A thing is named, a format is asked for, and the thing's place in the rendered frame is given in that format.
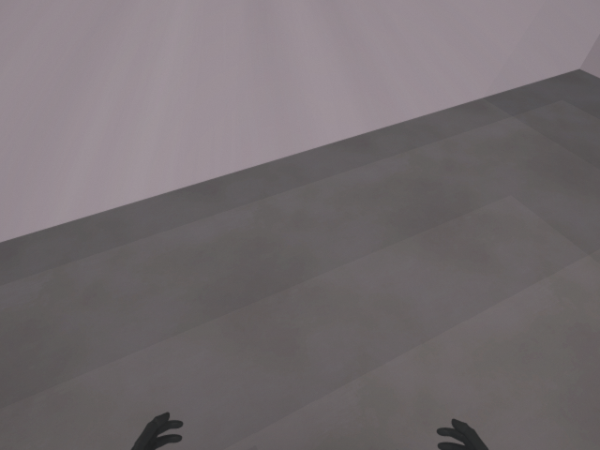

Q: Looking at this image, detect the robot right hand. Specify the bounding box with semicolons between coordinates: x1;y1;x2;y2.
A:
437;419;488;450

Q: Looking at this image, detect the robot left hand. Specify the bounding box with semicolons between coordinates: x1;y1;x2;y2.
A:
131;412;183;450

